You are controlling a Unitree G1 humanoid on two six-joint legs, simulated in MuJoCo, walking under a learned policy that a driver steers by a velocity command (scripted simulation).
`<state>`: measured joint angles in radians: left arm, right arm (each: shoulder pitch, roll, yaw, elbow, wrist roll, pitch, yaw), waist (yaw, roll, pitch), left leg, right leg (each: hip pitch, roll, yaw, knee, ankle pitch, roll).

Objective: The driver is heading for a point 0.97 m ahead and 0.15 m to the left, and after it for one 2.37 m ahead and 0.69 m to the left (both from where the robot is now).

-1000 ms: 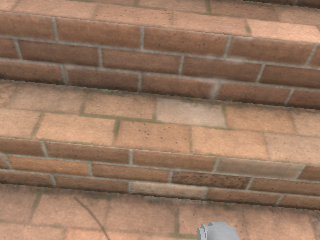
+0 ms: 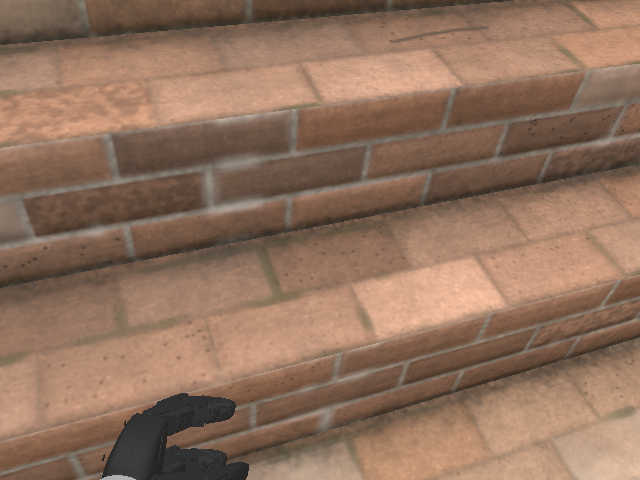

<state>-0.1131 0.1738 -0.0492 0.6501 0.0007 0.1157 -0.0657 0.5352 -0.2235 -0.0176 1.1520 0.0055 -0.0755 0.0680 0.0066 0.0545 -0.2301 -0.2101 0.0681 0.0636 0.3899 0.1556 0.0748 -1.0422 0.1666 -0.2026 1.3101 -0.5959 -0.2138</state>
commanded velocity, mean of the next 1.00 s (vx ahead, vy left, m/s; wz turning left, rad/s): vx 0.50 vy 0.00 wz -0.07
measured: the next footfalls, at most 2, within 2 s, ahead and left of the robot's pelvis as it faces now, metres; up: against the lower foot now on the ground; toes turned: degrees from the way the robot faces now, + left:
left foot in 0.40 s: +0.05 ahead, +0.19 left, +0.00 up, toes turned -4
right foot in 0.70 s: +0.35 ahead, +0.06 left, +0.22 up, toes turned -3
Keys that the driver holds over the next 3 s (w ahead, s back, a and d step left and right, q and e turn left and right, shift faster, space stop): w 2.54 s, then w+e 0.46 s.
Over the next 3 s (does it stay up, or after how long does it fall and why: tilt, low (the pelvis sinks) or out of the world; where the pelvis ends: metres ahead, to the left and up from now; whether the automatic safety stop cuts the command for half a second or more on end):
stays up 0.18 0.37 0.37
